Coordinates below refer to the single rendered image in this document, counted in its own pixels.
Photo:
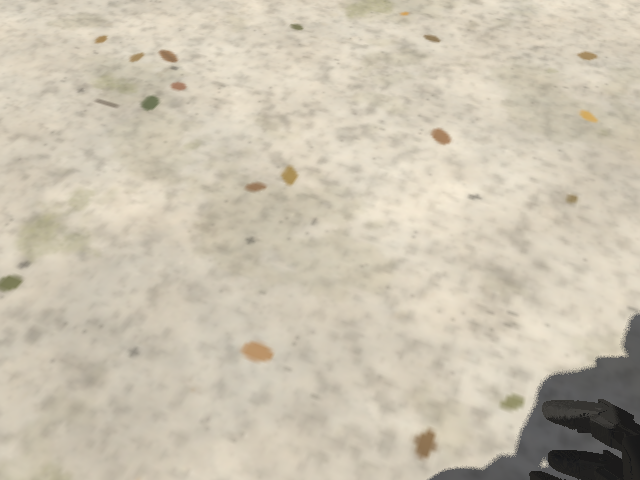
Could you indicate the robot right hand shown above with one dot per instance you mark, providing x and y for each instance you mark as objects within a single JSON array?
[{"x": 607, "y": 423}]

